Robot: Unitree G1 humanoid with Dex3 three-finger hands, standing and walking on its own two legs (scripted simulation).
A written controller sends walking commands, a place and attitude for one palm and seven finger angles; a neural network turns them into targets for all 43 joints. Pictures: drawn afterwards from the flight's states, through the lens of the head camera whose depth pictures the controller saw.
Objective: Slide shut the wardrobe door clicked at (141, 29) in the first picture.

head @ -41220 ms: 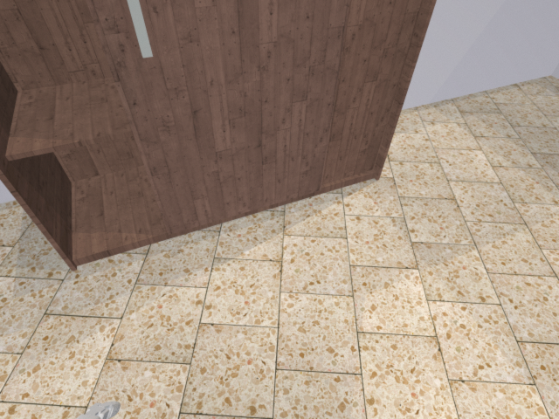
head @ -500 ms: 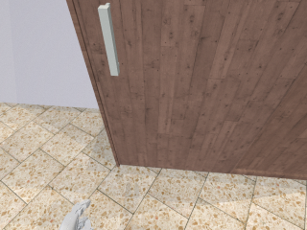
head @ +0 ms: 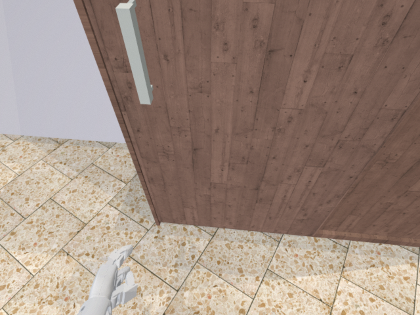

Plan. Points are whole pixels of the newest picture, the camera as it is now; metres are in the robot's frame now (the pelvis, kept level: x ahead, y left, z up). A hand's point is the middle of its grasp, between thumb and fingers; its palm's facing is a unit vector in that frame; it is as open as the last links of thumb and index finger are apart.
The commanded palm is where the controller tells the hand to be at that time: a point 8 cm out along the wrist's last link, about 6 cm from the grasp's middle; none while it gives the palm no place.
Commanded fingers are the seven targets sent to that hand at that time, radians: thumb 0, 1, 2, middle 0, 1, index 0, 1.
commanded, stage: let the arm hang, fingers relaxed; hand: right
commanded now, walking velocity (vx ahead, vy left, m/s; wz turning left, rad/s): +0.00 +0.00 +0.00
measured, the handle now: (140, 55) +0.60 +0.19 +0.19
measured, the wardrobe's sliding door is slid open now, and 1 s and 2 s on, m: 0.00 0.00 0.00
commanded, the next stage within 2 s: look to check the result in 1.12 s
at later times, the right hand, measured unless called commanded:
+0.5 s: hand out of the picture -0.02 -0.20 -0.18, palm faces +0.02 +0.98 -0.21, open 7.2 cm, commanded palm none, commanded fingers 0.00 -0.90 -0.90 0.20 0.30 0.20 0.30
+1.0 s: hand out of the picture +0.02 -0.18 -0.17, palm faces +0.00 +0.98 -0.21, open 7.4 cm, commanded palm none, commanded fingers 0.00 -0.90 -0.90 0.20 0.30 0.20 0.30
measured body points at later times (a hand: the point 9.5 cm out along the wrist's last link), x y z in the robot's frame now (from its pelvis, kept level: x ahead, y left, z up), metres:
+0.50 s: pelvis -0.02 +0.00 +0.00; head +0.01 -0.02 +0.45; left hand +0.00 +0.25 -0.14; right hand -0.02 -0.25 -0.16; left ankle -0.01 +0.14 -0.74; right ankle +0.00 -0.09 -0.74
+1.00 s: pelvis -0.02 +0.00 +0.01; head +0.00 +0.00 +0.45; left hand +0.00 +0.24 -0.15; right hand +0.02 -0.23 -0.15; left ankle -0.01 +0.14 -0.74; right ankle +0.00 -0.09 -0.74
